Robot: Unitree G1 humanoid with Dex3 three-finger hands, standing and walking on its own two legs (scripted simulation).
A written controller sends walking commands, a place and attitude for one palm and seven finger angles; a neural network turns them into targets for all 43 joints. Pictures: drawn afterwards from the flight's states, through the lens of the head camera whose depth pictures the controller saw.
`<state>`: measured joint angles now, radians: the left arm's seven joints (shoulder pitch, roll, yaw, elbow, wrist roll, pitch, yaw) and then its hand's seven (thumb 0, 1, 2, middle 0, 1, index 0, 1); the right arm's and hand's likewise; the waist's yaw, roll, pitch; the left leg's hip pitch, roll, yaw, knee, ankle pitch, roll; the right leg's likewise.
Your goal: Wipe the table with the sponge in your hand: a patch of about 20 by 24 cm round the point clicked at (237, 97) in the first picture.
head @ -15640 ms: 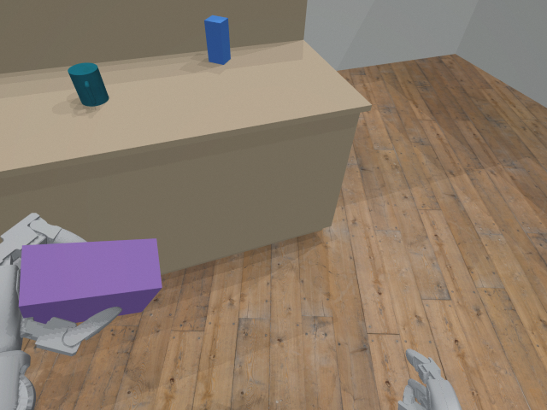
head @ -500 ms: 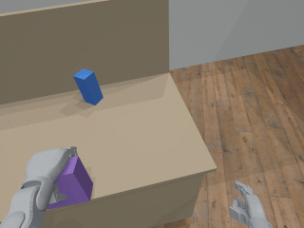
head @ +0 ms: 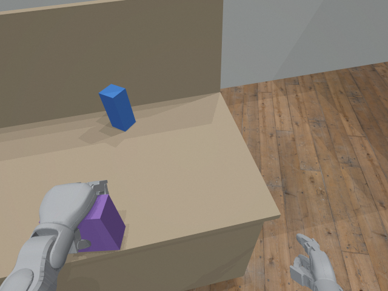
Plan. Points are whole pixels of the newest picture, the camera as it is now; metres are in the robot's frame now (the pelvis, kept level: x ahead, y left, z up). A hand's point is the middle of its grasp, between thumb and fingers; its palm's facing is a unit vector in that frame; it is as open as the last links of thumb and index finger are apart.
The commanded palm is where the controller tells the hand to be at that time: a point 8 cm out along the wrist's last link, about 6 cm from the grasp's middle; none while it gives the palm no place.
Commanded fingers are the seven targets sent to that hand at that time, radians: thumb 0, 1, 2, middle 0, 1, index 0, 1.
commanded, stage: move the sponge above the wiping area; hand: left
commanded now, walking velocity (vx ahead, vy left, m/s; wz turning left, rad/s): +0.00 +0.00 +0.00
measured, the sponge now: (90, 229) +0.20 +0.27 +0.00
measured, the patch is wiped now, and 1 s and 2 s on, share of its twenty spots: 0.00 0.00 0.00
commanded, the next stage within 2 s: lower the sponge onto the table in 1.08 s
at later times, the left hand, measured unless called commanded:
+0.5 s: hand (82, 208) +0.22 +0.27 +0.07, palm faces +0.01 -0.03 -1.00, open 9.8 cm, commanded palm +0.20 +0.29 +0.13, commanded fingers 0.00 0.10 1.30 -1.20 -1.60 -1.20 -1.60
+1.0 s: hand (73, 190) +0.24 +0.30 +0.09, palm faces +0.10 +0.00 -0.99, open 9.8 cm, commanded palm +0.21 +0.30 +0.14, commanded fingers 0.00 0.10 1.30 -1.20 -1.60 -1.20 -1.60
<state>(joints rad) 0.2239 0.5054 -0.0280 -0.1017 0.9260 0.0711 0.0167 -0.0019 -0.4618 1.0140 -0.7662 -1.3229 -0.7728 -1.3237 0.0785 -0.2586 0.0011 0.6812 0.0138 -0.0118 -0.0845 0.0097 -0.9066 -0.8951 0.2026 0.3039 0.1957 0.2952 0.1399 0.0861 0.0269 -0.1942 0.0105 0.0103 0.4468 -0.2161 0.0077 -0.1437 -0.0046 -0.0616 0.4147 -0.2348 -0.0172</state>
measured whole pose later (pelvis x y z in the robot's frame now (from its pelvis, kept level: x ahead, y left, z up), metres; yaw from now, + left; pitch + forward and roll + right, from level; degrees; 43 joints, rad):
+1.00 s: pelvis +0.00 -0.01 +0.00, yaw -1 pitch -2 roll +0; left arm 0.13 0.52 0.03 -0.04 0.93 0.15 0.16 0.00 -0.45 1.01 -0.76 -1.34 -0.77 -1.34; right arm 0.07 -0.25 -0.01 0.71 0.04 0.00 -0.08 0.01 -0.91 -0.90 0.20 0.30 0.20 0.30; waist 0.15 0.09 0.03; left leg -0.18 0.03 0.02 0.44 -0.22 -0.01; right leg -0.14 0.02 -0.05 0.41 -0.24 -0.03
